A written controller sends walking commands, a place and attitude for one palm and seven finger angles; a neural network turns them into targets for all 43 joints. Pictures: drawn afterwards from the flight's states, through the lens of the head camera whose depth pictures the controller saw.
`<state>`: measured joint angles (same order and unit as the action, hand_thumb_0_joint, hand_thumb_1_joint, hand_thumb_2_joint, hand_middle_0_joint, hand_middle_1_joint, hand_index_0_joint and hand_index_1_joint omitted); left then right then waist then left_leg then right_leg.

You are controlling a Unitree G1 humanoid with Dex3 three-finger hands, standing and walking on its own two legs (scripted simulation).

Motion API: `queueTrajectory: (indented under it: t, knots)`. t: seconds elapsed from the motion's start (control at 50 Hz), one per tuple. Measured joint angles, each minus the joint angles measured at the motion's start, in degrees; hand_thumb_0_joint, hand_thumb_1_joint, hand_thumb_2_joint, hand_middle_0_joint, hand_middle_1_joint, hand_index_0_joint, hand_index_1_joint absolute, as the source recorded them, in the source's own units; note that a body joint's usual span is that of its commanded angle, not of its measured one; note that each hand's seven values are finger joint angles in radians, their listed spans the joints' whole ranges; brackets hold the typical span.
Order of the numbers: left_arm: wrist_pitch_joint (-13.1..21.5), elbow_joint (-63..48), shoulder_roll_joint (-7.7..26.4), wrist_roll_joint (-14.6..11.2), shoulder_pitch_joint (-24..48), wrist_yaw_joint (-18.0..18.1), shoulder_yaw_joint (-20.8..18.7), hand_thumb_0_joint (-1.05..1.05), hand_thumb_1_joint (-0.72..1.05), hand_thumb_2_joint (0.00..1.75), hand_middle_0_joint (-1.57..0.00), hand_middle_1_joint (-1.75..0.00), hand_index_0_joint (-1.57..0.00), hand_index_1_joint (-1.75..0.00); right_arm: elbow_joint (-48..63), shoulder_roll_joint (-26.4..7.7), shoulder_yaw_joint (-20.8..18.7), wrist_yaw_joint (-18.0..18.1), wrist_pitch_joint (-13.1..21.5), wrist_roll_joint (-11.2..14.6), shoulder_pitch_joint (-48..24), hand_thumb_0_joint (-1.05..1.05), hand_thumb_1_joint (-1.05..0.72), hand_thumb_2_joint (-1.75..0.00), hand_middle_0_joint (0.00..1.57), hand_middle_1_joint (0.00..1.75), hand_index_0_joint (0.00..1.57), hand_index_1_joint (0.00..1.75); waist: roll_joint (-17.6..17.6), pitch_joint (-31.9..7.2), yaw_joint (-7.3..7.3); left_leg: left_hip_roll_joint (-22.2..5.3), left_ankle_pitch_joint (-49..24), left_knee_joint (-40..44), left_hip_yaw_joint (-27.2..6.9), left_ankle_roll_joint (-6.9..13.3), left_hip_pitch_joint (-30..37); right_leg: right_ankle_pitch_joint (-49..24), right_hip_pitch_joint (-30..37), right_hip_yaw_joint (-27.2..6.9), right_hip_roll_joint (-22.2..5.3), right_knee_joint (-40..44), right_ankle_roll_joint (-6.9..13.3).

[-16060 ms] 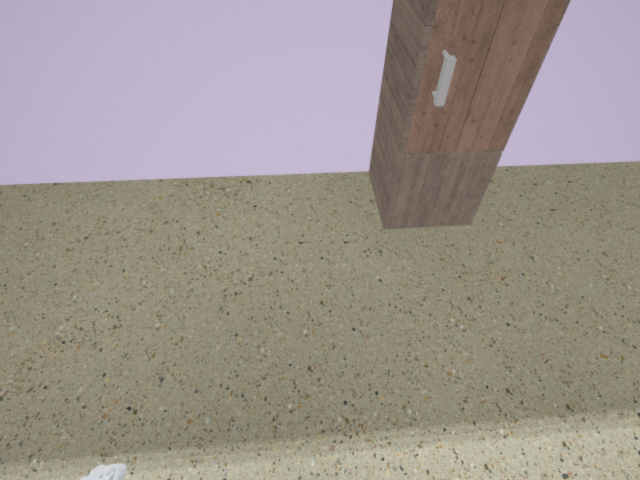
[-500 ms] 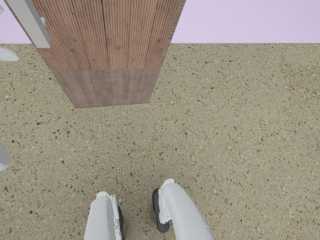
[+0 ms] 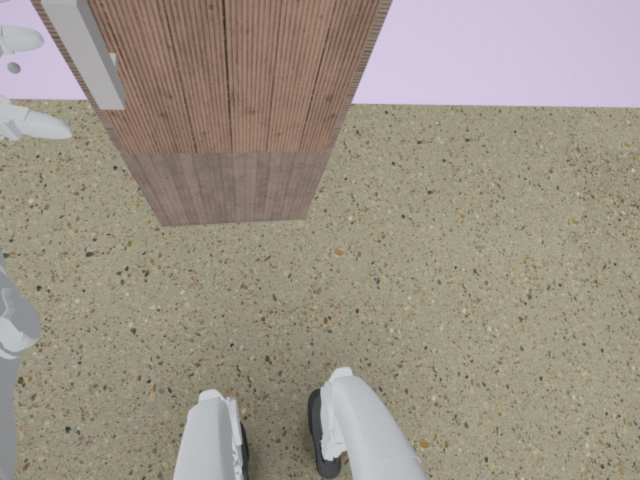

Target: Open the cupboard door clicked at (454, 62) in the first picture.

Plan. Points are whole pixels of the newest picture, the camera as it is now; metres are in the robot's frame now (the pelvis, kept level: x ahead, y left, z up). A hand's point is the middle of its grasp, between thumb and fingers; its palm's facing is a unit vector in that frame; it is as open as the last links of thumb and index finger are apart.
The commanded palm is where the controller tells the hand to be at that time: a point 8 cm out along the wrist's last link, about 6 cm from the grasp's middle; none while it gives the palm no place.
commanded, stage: move the hooked fingers beside the handle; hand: left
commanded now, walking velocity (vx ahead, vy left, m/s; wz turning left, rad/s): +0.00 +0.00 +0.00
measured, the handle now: (92, 36) +0.60 +0.19 +0.05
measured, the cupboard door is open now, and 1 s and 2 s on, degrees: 0 0 0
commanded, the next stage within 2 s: slide the fingers in behind the handle in 0.02 s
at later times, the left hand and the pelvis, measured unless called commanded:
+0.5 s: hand (40, 62) +0.55 +0.23 +0.06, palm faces +0.02 -1.00 -0.01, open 14.0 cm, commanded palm +0.55 +0.24 +0.06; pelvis -0.01 -0.01 +0.00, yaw +1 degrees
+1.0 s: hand (92, 72) +0.55 +0.18 +0.06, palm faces -0.04 -1.00 -0.02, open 14.4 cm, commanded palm +0.54 +0.20 +0.06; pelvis +0.00 -0.01 +0.00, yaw +3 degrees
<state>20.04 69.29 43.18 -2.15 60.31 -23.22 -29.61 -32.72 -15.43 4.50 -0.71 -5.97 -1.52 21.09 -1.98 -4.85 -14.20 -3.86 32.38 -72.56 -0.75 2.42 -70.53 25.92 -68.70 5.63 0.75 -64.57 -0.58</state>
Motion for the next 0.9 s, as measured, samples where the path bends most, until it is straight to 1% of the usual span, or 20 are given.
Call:
queueTrajectory:
  t: [0.08,0.16,0.26,0.3,0.36,0.42,0.54,0.72,0.9]
  knots:
    - [-0.8,1.2,0.1,-0.5,1.7,-0.5,1.4,-0.01,-0.5,0.3,-0.3,-1.2,-0.3,-1.2,-1.1,0.3,0.3,0.1,-0.1,0.1,0.2,0.0,-0.9,-0.9,0.21,0.3,0.2,0.3,0.0,0.0,0.39,0.2,-0.2,0.0,-0.4,-0.1,-0.4,0.0,-0.1,0.4,-0.2,0.0,0.1]
    - [-1.4,1.9,0.2,-0.2,2.7,-0.4,2.0,-0.01,-0.5,0.3,-0.3,-1.2,-0.3,-1.2,-1.4,0.3,0.4,0.3,0.0,-0.1,0.4,0.0,-0.9,-0.9,0.21,0.3,0.21,0.3,-0.2,-0.2,0.11,0.3,-0.3,-0.2,-0.7,-0.2,-0.9,0.0,-0.5,0.7,-0.3,-0.2,0.2]
    - [-1.1,1.5,-1.0,-0.3,3.0,0.6,2.9,-0.01,-0.5,0.3,-0.29,-1.2,-0.3,-1.2,-1.5,0.3,0.1,0.1,0.2,-0.3,0.9,0.0,-0.9,-0.9,0.21,0.3,0.21,0.3,-0.3,-0.4,-0.18,0.2,-0.4,-0.3,-0.7,-0.3,-1.1,-0.1,-0.8,0.6,-0.2,-0.4,0.3]
    - [-1.0,1.7,-1.6,-0.3,3.0,1.4,2.4,-0.01,-0.5,0.3,-0.3,-1.2,-0.3,-1.2,-1.4,0.2,0.1,0.0,0.1,-0.3,1.1,0.0,-0.9,-0.9,0.21,0.3,0.21,0.3,-0.4,-0.5,-0.31,0.2,-0.4,-0.3,-0.6,-0.3,-1.1,-0.1,-0.9,0.6,-0.2,-0.4,0.4]
    - [-0.9,1.6,-1.6,0.0,2.9,2.5,1.9,-0.01,-0.5,0.3,-0.3,-1.2,-0.31,-1.22,-1.3,0.2,0.1,-0.1,0.2,-0.4,1.3,0.0,-0.9,-0.9,0.21,0.3,0.21,0.3,-0.3,-0.4,-0.39,0.1,-0.4,-0.3,-0.5,-0.4,-1.1,-0.1,-1.0,0.4,-0.1,-0.6,0.4]
    - [-0.9,1.6,-1.4,0.4,3.0,3.2,2.5,-0.01,-0.5,0.3,-0.3,-1.2,-0.31,-1.22,-1.3,0.3,0.1,-0.2,0.2,-0.4,1.5,0.0,-0.9,-0.9,0.21,0.3,0.2,0.3,-0.2,-0.3,-0.39,0.1,-0.5,-0.4,-0.5,-0.4,-1.1,-0.1,-1.1,0.5,-0.1,-0.7,0.5]
    - [-1.1,1.8,-2.2,-0.4,3.6,4.1,4.2,-0.01,-0.5,0.3,-0.3,-1.2,-0.28,-1.22,-2.2,0.4,-0.1,-0.3,0.5,-0.5,1.6,0.0,-0.9,-0.9,0.21,0.3,0.2,0.3,-0.2,-0.3,0.12,0.4,-0.8,-0.2,-0.9,-0.6,-1.3,-0.1,-1.1,0.8,-0.3,-0.7,0.7]
    - [-0.5,1.4,-4.9,-1.2,3.6,6.5,6.5,-0.01,-0.5,0.3,-0.3,-1.2,-0.23,-1.21,-3.4,0.6,-0.8,-0.7,1.0,-0.9,1.4,0.0,-0.9,-0.9,0.21,0.3,0.2,0.3,-0.1,-0.7,0.91,0.9,-1.0,0.2,-1.4,-0.8,-0.9,0.1,-0.6,1.3,-0.7,-0.5,0.9]
    - [0.4,0.6,-7.9,-1.8,3.1,9.0,10.1,-0.01,-0.5,0.3,-0.3,-1.2,-0.17,-1.2,-4.3,0.8,-1.6,-1.3,1.3,-1.5,1.1,0.0,-0.9,-0.9,0.21,0.3,0.2,0.3,0.0,-1.0,1.86,1.5,-1.2,0.6,-2.1,-1.0,-0.3,0.4,0.4,1.9,-1.3,-0.2,1.0]
